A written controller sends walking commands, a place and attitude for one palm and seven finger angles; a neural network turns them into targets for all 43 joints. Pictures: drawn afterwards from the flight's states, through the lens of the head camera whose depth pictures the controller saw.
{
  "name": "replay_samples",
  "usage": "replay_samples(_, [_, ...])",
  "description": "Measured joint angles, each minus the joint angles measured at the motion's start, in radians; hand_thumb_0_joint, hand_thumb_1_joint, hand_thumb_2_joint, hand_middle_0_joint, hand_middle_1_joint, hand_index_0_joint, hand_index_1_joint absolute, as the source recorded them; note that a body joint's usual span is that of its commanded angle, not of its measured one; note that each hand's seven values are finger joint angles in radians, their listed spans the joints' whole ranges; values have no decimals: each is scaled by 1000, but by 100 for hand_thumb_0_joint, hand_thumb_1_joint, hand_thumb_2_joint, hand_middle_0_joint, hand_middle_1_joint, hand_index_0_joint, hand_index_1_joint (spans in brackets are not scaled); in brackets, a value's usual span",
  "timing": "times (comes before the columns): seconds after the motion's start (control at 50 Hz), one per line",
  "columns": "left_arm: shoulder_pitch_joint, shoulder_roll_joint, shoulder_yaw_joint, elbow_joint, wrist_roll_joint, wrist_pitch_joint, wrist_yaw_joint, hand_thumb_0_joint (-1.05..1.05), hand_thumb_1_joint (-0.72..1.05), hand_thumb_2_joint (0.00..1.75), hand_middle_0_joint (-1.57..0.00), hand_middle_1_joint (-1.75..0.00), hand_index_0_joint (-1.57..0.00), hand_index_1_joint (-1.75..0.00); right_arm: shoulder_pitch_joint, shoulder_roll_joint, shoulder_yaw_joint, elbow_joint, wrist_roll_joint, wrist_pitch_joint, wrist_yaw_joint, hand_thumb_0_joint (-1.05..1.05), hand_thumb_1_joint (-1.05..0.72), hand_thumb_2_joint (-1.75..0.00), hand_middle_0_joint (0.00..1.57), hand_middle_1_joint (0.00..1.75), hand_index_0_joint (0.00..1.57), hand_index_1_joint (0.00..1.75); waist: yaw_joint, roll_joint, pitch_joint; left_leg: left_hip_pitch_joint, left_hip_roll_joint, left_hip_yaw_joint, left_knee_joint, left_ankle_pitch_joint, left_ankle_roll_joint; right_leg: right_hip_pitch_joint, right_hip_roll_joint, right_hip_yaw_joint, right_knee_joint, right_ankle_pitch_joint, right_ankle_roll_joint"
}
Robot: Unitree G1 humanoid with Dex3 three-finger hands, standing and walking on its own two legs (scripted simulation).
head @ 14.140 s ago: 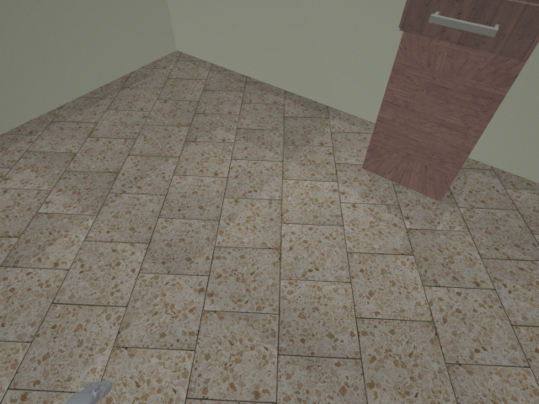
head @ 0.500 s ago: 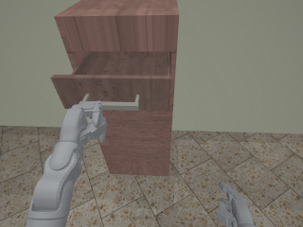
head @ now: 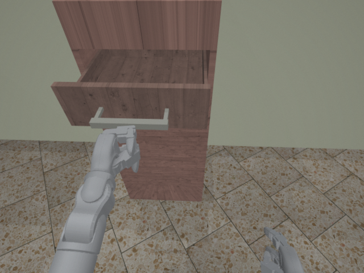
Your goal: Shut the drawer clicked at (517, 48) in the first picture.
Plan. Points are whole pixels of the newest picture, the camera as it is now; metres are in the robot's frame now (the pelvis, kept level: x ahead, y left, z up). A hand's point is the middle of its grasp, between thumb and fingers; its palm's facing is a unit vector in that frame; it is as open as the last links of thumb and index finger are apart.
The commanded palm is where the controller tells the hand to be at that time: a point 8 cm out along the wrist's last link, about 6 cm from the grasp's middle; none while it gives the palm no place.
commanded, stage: bring the fist close to the handle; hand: left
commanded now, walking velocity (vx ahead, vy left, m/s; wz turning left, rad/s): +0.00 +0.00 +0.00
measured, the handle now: (131, 117) +0.44 +0.17 +0.11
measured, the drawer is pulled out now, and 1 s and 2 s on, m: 0.19 0.19 0.07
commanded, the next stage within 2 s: push the drawer shut in 0.60 s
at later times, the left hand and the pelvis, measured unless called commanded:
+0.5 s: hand (137, 147) +0.34 +0.13 +0.12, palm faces +0.04 -1.00 -0.04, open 3.3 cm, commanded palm +0.31 +0.18 +0.11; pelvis +0.00 +0.00 +0.00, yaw -1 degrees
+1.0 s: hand (143, 138) +0.37 +0.13 +0.12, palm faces +0.03 -1.00 -0.03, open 3.2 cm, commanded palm +0.35 +0.18 +0.11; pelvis -0.01 +0.00 +0.00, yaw +0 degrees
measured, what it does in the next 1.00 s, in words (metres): stands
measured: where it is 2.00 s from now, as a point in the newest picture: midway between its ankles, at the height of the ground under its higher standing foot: outside the picture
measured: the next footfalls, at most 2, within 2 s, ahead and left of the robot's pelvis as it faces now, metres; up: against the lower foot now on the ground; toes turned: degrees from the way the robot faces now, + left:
none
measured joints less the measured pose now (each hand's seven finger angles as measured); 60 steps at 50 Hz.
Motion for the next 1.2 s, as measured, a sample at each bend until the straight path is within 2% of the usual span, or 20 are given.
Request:
replay_samples(0.22, [-93,-8,16,186,3,-97,-18,2,90,90,-140,-160,-140,-160,18,1,-9,4,-1,-3,1,1,-91,-90,20,30,20,30,-18,-6,-17,-57,-2,4,31,-14,3,-57,-4,5,27,-10,3])
replay_samples(0.42, [-72,8,49,200,0,-188,-16,2,90,90,-140,-160,-140,-160,52,-1,-26,10,0,-7,9,1,-91,-90,20,30,20,30,-19,-5,-24,-68,4,15,35,-20,1,-73,4,16,32,-11,1])
replay_samples(0.58, [-79,7,46,212,-13,-167,-49,2,90,90,-140,-160,-140,-160,43,-11,-26,11,6,-7,7,1,-91,-90,20,30,20,30,-16,3,-26,-73,2,8,37,-14,2,-74,2,10,28,-6,0])
replay_samples(0.72, [-84,1,40,224,-11,-171,-34,2,90,90,-140,-160,-140,-160,21,-8,-21,0,4,-14,2,1,-91,-90,20,30,20,30,-17,-3,-22,-78,3,7,44,-13,-1,-77,2,8,34,-4,-3])
replay_samples(0.84, [-175,23,55,305,-5,-180,-21,2,90,90,-140,-160,-140,-160,5,-6,-13,4,7,-16,-11,1,-91,-90,20,30,20,30,-20,-8,-11,-93,4,-1,55,-10,-3,-86,1,0,38,-1,-6])
replay_samples(0.94, [-258,28,73,389,-11,-188,-35,2,90,90,-140,-160,-140,-160,12,-8,-12,17,7,-17,-16,1,-91,-90,20,30,20,30,-27,-6,-18,-113,3,-2,59,-8,-4,-105,0,0,41,2,-8])
replay_samples(1.04, [-289,27,88,452,-15,-213,-52,-1,88,93,-140,-160,-140,-160,38,-15,-17,30,8,-11,-14,1,-91,-90,20,30,20,30,-29,-2,-28,-127,1,-2,62,-7,-3,-120,-2,0,46,1,-7])
replay_samples(1.2, [-401,46,107,591,-10,-261,-43,-6,85,95,-140,-160,-140,-160,54,-21,-22,56,8,-10,-17,1,-91,-90,20,30,20,30,-41,-12,-13,-165,-1,-7,81,-2,-4,-152,-6,-4,56,9,-10])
